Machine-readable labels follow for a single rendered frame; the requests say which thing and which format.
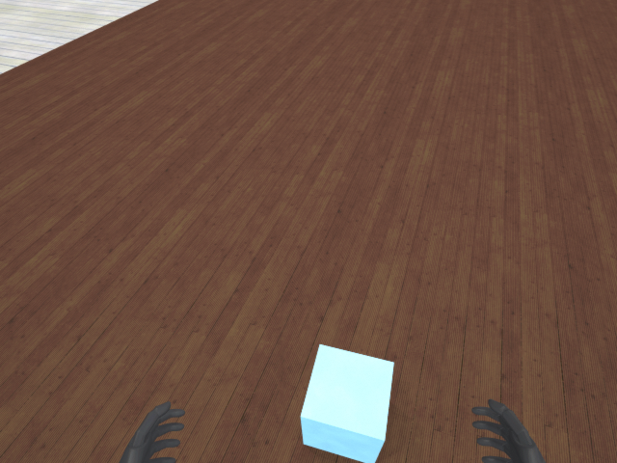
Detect left robot hand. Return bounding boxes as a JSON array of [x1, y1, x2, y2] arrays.
[[119, 401, 185, 463]]

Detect carton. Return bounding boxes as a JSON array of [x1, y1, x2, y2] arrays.
[[301, 344, 394, 463]]

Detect right robot hand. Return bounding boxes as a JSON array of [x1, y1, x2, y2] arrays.
[[471, 399, 546, 463]]

